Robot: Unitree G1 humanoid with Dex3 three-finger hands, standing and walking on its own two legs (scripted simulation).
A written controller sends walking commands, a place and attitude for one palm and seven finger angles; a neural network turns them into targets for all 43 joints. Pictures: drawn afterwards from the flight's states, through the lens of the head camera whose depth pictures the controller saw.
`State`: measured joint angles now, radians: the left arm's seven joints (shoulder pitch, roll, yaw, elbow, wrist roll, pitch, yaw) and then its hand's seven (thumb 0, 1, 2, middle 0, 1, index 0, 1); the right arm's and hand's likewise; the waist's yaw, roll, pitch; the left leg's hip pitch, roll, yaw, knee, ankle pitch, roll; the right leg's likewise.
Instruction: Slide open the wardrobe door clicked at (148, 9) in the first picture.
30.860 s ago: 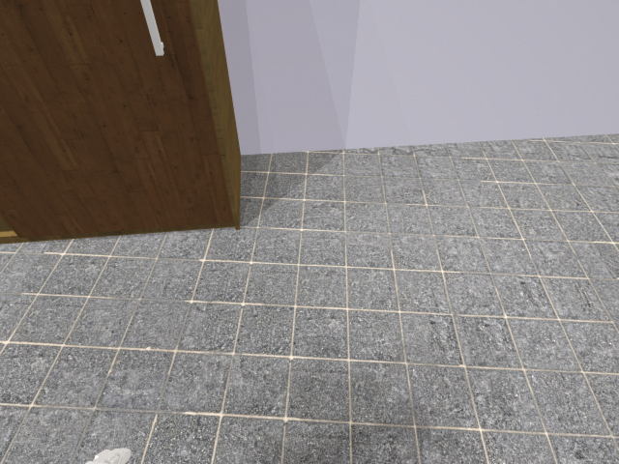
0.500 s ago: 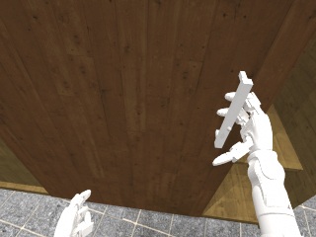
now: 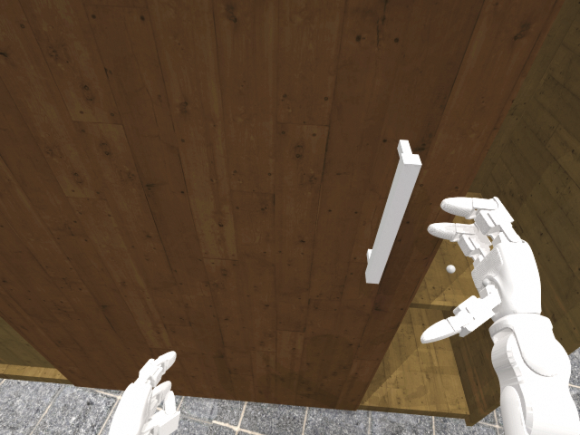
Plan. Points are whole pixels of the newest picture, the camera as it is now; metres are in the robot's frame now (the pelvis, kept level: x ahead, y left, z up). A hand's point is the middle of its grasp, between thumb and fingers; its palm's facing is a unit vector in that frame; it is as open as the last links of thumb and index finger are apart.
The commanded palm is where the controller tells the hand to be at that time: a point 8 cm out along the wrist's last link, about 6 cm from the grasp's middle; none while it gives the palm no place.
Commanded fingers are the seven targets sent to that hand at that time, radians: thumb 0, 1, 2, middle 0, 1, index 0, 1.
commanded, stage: slip the hand off the handle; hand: right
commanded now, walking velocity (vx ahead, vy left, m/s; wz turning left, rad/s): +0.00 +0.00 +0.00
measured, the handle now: (386, 219) +0.36 -0.11 +0.15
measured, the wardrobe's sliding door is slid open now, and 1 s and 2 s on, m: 0.35 0.35 0.35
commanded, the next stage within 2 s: draw the hand back to the body in 0.58 s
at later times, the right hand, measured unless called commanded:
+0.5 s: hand (457, 368) +0.16 -0.14 +0.15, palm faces +0.01 +0.99 -0.12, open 14.7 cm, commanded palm +0.14 -0.20 +0.15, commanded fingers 0.00 0.55 -0.20 0.25 1.15 0.25 1.15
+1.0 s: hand (485, 376) +0.15 -0.16 +0.16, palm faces +0.10 +0.99 -0.10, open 14.7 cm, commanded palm +0.12 -0.22 +0.16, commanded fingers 0.00 0.55 -0.20 0.25 1.15 0.25 1.15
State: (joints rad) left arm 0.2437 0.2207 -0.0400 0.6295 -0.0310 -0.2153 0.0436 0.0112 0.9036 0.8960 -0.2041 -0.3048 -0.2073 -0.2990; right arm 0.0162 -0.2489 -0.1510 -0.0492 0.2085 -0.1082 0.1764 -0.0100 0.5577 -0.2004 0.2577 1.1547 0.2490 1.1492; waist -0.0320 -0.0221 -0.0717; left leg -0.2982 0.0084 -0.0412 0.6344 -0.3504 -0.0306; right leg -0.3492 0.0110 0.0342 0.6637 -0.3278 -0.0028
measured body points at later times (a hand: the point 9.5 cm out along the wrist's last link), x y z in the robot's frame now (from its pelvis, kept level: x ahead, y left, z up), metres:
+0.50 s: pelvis -0.03 +0.02 -0.01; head -0.07 +0.03 +0.44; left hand +0.18 +0.22 -0.06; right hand +0.16 -0.20 +0.16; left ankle -0.01 +0.14 -0.72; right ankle +0.01 -0.12 -0.72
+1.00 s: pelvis -0.02 +0.02 -0.01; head -0.07 +0.04 +0.44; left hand +0.18 +0.23 -0.05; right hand +0.14 -0.22 +0.17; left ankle -0.01 +0.14 -0.72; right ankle +0.01 -0.12 -0.72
